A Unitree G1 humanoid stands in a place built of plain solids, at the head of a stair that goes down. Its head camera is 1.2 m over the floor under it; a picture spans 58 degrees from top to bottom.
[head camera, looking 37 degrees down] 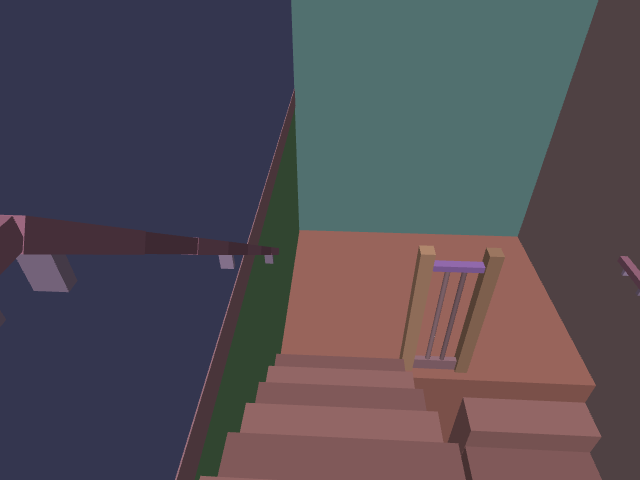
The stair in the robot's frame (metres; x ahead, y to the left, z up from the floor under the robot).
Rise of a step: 0.21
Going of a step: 0.26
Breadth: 0.90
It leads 3 degrees to the right of straight ahead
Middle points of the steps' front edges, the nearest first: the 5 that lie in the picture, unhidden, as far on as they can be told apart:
0.88 -0.08 -0.43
1.15 -0.10 -0.64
1.41 -0.11 -0.85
1.67 -0.13 -1.07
1.94 -0.14 -1.28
